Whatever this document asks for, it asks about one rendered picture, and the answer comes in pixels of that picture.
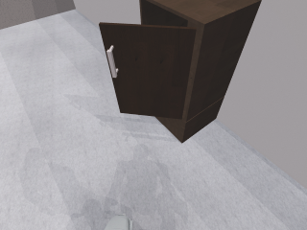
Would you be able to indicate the handle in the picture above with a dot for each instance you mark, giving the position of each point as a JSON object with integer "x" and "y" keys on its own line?
{"x": 110, "y": 57}

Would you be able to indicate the left robot thigh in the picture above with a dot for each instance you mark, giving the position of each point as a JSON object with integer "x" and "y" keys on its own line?
{"x": 119, "y": 223}

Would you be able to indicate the cupboard door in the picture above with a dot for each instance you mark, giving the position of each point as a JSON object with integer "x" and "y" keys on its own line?
{"x": 153, "y": 63}

